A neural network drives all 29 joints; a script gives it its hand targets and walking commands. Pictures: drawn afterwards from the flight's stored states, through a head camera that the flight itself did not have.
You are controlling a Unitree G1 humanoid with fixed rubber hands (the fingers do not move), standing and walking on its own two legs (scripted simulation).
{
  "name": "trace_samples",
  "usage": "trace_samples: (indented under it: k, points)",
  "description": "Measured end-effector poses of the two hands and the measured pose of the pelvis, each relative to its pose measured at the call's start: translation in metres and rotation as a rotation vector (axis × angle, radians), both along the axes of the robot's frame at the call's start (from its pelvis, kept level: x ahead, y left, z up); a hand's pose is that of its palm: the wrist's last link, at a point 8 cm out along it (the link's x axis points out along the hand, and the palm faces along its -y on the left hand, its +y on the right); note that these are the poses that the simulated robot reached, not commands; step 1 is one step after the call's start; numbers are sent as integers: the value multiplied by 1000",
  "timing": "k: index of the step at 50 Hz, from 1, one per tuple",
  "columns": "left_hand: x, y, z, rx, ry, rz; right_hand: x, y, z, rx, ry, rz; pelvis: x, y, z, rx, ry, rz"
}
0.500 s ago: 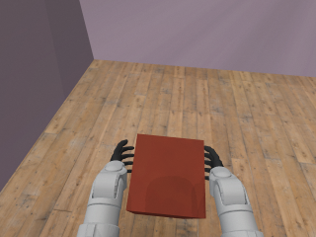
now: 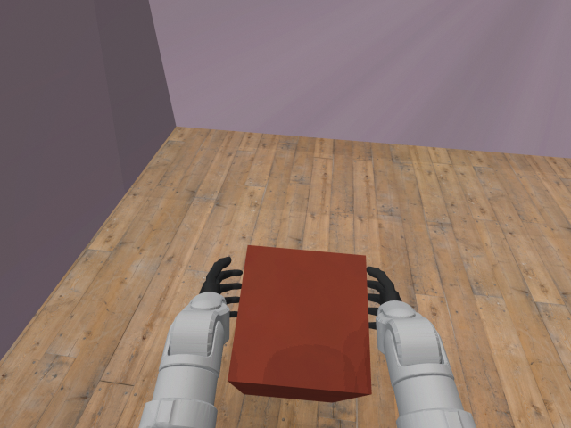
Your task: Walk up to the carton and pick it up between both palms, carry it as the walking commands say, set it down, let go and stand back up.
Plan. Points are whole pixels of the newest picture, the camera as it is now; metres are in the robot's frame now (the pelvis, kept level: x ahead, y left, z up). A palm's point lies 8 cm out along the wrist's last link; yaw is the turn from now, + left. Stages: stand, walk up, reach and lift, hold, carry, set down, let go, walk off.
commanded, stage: carry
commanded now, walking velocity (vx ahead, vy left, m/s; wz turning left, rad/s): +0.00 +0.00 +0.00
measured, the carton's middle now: (296, 334) +0.30 +0.00 -0.06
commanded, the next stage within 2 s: hold in 1.36 s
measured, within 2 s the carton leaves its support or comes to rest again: neither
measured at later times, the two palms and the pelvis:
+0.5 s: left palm (223, 313) +0.27 +0.11 +0.04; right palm (405, 327) +0.26 -0.15 +0.03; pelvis -0.02 -0.02 +0.00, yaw +0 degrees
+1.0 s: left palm (232, 321) +0.26 +0.09 +0.04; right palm (417, 335) +0.25 -0.16 +0.03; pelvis -0.03 -0.03 +0.00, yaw +1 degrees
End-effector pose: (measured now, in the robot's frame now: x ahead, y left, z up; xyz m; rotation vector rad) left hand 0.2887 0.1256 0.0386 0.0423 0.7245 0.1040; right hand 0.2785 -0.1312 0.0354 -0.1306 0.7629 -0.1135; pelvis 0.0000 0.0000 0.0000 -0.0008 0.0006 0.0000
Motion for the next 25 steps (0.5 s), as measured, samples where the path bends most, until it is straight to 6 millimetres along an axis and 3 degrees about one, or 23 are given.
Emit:
trace_samples:
  k: [9, 25]
  points:
    - [-13, -3, 1, 4, 7, 4, -12, -3, -1, 10, 7, -1, -12, -3, 0, 6, -1, 5]
    - [-15, -19, 3, 23, 11, 3, -17, -18, -5, 29, 13, -4, -18, -19, -1, 8, -6, 7]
